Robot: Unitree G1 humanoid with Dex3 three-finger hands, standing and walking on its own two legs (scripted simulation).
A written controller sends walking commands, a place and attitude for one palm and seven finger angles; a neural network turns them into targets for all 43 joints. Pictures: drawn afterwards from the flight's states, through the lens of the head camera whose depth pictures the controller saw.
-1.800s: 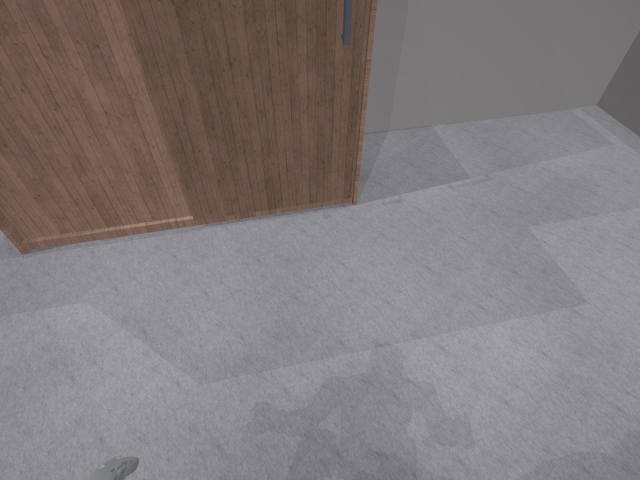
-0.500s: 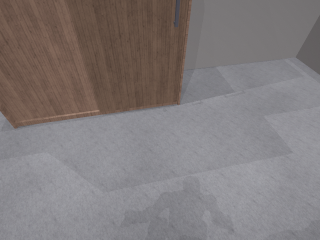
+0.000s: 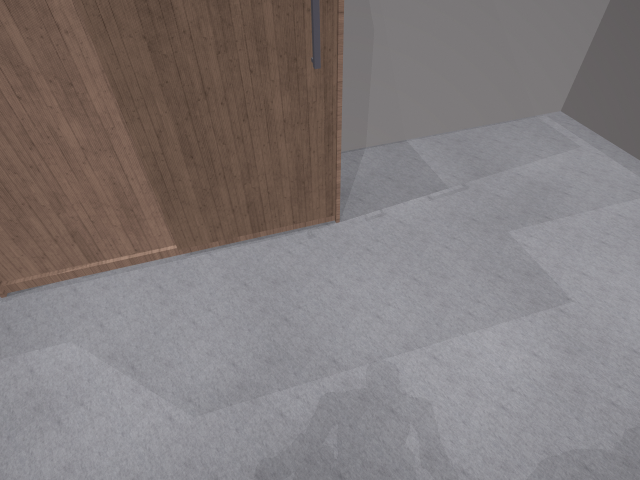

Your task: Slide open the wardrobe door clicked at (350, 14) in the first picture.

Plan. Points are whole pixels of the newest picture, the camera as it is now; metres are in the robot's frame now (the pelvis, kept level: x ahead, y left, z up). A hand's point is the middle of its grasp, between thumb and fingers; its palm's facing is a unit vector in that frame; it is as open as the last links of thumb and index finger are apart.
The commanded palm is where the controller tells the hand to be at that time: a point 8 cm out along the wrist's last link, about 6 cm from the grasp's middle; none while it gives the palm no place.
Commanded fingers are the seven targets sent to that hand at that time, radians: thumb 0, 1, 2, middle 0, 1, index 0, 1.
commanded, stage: walk to a spot facing it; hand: right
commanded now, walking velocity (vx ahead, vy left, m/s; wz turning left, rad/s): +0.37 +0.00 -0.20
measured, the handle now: (313, 16) +1.33 +0.10 +0.13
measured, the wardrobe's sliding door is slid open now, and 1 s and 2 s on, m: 0.00 0.00 0.00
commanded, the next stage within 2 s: turn to face it in 1.08 s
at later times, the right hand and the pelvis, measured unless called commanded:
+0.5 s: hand (434, 398) +0.31 -0.16 -0.17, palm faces +0.04 +0.98 -0.19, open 7.3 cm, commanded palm none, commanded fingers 0.00 -0.90 -0.90 0.20 0.30 0.20 0.30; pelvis +0.19 +0.02 -0.02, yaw -5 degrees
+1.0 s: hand (454, 403) +0.31 -0.20 -0.19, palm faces +0.28 +0.95 -0.16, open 7.3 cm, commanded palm none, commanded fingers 0.00 -0.90 -0.90 0.20 0.30 0.20 0.30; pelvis +0.40 -0.03 -0.01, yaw -12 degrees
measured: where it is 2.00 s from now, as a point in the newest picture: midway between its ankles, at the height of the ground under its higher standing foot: (350, 388)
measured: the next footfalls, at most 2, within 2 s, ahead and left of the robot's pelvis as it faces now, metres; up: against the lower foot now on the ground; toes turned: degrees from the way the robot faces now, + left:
left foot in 0.48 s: +0.34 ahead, +0.13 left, +0.00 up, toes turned +3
right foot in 0.90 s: +0.47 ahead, -0.15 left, +0.00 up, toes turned -20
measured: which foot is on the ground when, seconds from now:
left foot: down 0.00-0.04, up 0.06-0.46, down 0.48-0.90, up 0.92-1.00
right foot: down 0.00-0.48, up 0.50-0.88, down 0.90-1.00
